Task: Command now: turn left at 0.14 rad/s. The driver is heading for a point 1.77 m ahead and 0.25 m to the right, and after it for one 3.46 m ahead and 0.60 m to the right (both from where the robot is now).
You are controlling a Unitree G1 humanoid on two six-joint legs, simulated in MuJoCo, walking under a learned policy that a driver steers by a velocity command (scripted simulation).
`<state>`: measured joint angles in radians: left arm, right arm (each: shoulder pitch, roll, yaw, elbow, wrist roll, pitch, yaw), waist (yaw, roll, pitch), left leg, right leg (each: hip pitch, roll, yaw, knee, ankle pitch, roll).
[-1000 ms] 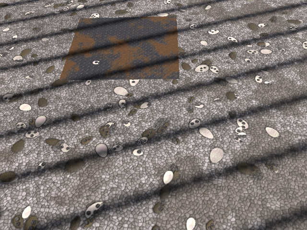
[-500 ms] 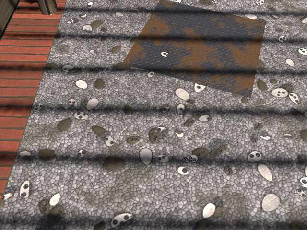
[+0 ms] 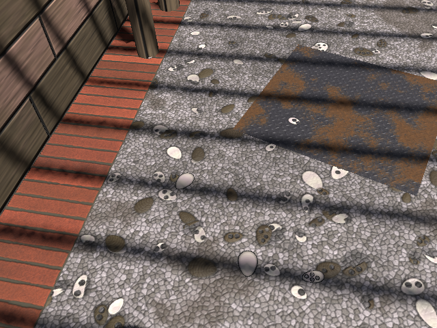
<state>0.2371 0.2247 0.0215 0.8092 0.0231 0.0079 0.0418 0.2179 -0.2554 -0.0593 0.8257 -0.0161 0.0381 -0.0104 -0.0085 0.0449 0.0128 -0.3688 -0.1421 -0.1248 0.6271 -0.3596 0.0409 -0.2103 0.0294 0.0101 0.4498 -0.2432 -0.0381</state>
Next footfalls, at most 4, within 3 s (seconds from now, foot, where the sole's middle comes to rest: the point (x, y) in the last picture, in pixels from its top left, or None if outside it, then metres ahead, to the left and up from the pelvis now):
0.22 left None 0.01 0.12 -0.78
0.88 left None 0.38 0.11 -0.78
1.46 right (254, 268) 0.70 -0.05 -0.78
2.00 left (198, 197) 1.00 0.14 -0.78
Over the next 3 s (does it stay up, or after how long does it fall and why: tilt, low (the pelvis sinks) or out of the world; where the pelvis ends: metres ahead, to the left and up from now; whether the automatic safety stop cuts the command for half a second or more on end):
stays up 1.32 -0.10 0.00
